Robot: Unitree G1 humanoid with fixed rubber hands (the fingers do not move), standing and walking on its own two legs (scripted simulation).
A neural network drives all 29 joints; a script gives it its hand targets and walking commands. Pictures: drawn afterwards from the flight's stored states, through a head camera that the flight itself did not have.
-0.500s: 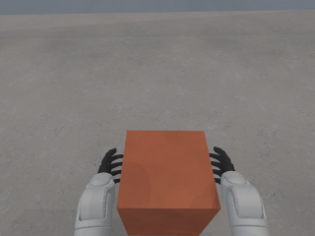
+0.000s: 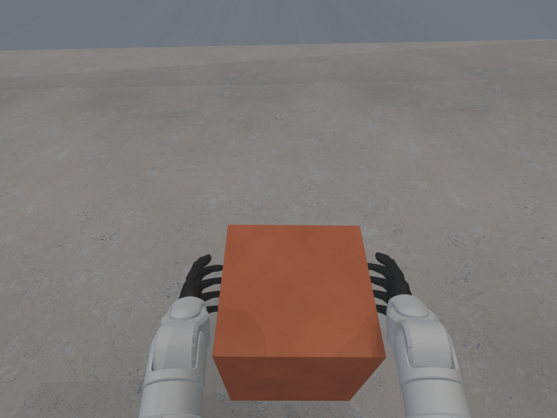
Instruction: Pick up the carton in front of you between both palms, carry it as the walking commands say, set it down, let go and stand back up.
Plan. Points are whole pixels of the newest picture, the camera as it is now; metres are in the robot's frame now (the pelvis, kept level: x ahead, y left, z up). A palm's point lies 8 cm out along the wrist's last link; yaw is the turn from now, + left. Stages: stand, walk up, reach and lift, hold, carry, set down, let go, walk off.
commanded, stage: carry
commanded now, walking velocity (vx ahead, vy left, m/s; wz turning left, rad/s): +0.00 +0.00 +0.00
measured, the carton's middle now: (292, 317) +0.31 +0.00 -0.04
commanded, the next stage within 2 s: hold in 1.14 s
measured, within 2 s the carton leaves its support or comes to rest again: neither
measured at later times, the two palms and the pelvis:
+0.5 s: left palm (189, 320) +0.27 +0.15 +0.04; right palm (398, 318) +0.27 -0.15 +0.04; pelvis -0.02 +0.00 +0.00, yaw +0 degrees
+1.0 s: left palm (191, 323) +0.26 +0.15 +0.04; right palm (401, 319) +0.26 -0.15 +0.04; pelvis -0.03 +0.00 +0.00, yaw +0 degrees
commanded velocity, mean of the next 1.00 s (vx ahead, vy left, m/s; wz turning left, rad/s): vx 0.00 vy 0.00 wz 0.00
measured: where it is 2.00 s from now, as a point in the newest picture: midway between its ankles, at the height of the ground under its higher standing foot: outside the picture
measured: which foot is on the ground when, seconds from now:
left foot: down 0.00-1.00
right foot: down 0.00-1.00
